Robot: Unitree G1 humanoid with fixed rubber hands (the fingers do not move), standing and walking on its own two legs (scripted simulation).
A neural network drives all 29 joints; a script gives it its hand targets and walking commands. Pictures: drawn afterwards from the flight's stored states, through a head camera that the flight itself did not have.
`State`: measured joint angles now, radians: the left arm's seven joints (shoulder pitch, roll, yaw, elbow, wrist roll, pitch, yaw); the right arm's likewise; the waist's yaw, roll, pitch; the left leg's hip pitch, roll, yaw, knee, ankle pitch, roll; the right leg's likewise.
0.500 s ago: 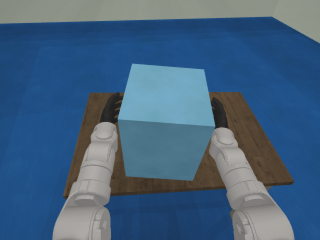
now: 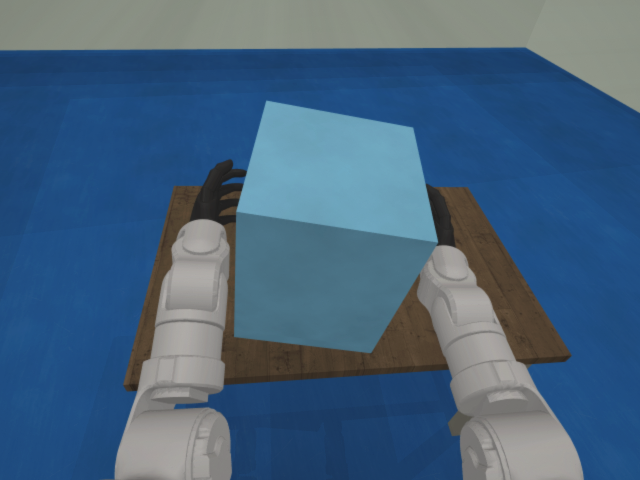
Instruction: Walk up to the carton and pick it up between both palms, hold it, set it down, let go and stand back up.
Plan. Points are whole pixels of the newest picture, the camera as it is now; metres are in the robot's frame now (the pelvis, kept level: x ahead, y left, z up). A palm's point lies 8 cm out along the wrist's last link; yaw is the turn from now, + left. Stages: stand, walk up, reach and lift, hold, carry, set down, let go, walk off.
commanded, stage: reach and lift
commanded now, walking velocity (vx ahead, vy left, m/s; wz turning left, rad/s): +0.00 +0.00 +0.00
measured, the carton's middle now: (321, 234) +0.40 +0.00 +0.11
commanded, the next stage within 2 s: hold in 0.90 s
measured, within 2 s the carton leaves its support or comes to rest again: neither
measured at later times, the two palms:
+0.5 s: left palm (207, 210) +0.38 +0.15 +0.16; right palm (438, 233) +0.37 -0.14 +0.15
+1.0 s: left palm (204, 204) +0.37 +0.15 +0.18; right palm (444, 226) +0.36 -0.14 +0.17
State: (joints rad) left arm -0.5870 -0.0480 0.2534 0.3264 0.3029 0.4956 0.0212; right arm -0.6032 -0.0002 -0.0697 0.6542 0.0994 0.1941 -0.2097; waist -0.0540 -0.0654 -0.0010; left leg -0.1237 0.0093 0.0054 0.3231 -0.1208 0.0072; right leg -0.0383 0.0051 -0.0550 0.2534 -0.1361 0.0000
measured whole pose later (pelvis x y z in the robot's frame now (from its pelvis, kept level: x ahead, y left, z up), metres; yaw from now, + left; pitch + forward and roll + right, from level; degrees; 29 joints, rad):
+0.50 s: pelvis +0.01 +0.00 +0.00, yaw +0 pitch -7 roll -1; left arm -0.58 -0.05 0.26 0.21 0.35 0.58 -0.01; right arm -0.63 -0.01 -0.03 0.63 0.14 0.22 -0.22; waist -0.08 -0.07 0.03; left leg -0.07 0.01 0.00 0.33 -0.14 0.01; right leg 0.03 0.01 -0.06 0.25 -0.15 0.00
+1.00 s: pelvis +0.00 +0.00 +0.00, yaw +0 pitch -8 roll -1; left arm -0.59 -0.05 0.27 0.16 0.37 0.66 -0.02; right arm -0.65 -0.02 0.00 0.59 0.18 0.28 -0.23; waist -0.08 -0.07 0.04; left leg -0.04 0.01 0.00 0.33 -0.14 0.00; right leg 0.05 0.01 -0.06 0.25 -0.15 0.00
